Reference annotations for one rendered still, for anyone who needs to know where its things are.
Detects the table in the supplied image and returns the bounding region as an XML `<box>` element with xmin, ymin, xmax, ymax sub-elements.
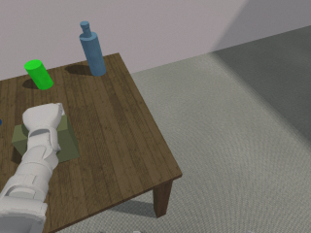
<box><xmin>0</xmin><ymin>52</ymin><xmax>183</xmax><ymax>233</ymax></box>

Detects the left robot upper arm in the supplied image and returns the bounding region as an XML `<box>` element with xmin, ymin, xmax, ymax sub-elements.
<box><xmin>0</xmin><ymin>195</ymin><xmax>48</xmax><ymax>233</ymax></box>

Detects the left robot forearm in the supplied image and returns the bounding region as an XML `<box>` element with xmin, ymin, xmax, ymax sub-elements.
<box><xmin>0</xmin><ymin>125</ymin><xmax>59</xmax><ymax>201</ymax></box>

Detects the robot left hand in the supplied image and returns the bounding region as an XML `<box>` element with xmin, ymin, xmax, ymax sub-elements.
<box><xmin>22</xmin><ymin>103</ymin><xmax>65</xmax><ymax>151</ymax></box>

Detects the sponge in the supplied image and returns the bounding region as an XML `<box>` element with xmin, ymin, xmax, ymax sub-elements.
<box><xmin>12</xmin><ymin>115</ymin><xmax>80</xmax><ymax>163</ymax></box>

